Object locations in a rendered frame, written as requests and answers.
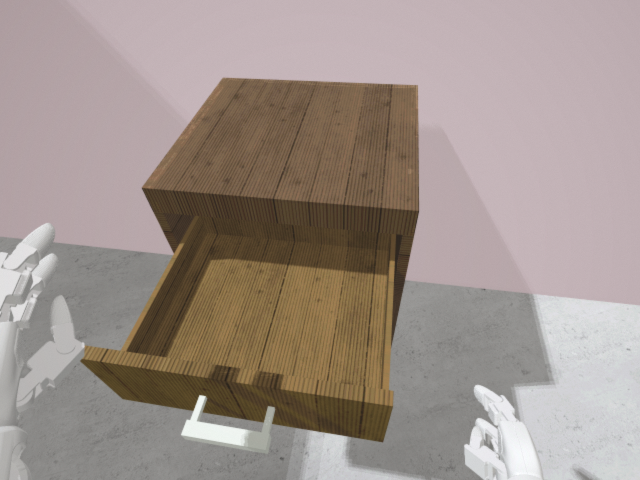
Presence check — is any handle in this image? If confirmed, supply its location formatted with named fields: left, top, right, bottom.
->
left=181, top=395, right=275, bottom=454

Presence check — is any right robot hand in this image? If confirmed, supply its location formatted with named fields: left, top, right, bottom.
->
left=464, top=385, right=544, bottom=480

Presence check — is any left robot forearm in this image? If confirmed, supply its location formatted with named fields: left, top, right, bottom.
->
left=0, top=426, right=32, bottom=480

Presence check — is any left robot hand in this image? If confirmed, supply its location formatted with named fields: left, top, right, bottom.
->
left=0, top=223, right=85, bottom=427

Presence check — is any drawer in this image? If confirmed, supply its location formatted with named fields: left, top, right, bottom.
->
left=80, top=216, right=396, bottom=442

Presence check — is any cabinet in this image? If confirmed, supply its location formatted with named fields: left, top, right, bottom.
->
left=142, top=78, right=419, bottom=346

